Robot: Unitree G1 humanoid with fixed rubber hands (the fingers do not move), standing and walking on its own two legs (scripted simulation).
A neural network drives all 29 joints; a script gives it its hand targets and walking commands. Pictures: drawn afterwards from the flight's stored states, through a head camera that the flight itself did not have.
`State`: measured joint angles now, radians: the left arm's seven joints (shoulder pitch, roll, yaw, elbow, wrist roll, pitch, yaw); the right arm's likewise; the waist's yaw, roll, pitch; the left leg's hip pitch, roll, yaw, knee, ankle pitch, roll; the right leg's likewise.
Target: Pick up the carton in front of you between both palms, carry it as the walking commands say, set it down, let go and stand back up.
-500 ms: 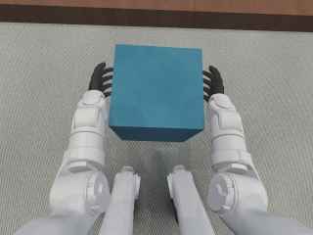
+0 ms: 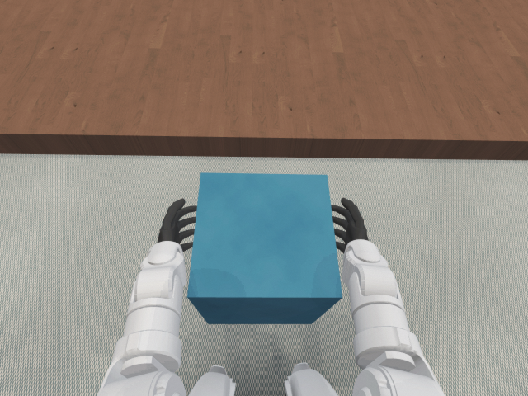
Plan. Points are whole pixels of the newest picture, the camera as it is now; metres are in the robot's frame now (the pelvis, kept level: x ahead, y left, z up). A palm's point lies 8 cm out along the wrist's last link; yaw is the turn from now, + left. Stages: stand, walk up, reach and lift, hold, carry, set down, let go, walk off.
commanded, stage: reach and lift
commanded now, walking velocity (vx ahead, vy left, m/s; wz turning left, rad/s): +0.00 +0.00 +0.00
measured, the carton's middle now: (262, 256) +0.35 +0.00 -0.10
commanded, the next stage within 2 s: hold in 1.32 s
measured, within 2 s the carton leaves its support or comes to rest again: neither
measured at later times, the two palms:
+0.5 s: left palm (149, 245) +0.30 +0.15 +0.08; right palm (379, 240) +0.31 -0.15 +0.08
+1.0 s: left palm (147, 236) +0.31 +0.15 +0.09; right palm (380, 232) +0.31 -0.15 +0.09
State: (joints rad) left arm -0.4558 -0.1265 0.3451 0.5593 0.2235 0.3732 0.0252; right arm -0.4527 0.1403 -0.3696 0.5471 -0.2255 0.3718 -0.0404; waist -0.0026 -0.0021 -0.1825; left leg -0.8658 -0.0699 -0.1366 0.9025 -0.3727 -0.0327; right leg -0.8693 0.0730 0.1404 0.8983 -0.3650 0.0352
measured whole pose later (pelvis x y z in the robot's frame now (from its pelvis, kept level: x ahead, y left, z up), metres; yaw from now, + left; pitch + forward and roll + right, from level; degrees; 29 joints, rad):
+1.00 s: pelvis +0.02 +0.00 +0.06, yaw +0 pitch -4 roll +0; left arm -0.29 -0.16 0.26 0.34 0.29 0.65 -0.01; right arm -0.30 0.16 -0.27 0.34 -0.29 0.65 0.00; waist 0.00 0.00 0.00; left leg -0.13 -0.04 -0.14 0.41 -0.21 -0.02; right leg -0.14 0.04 0.14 0.41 -0.21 0.02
